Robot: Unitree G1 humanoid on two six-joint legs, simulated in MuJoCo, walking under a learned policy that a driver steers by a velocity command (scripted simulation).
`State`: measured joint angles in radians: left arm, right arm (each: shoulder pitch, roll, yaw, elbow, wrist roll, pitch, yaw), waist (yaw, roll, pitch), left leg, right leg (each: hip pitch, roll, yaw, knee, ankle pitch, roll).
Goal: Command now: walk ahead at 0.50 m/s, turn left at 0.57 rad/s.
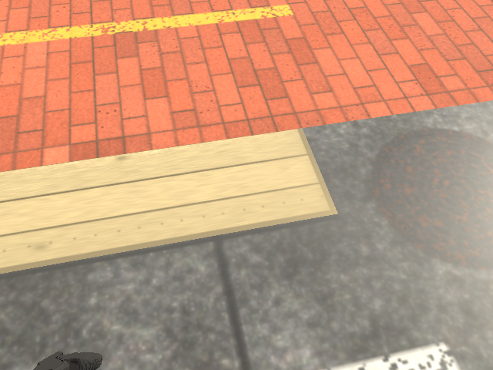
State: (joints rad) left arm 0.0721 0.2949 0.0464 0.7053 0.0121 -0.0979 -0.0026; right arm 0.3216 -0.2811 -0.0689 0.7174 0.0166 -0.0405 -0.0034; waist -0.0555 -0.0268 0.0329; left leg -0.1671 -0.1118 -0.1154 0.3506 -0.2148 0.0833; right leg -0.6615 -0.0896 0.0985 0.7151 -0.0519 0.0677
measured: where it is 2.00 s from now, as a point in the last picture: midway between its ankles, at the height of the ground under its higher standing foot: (144, 179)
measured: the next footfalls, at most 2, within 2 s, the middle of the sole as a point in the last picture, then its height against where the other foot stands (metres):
right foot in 0.16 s outside the picture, level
left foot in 0.68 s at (167, 368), level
